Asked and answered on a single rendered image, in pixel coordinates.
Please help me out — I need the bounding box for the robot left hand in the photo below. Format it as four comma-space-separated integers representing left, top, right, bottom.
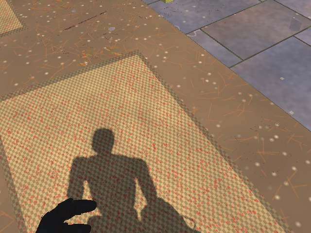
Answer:
35, 198, 97, 233

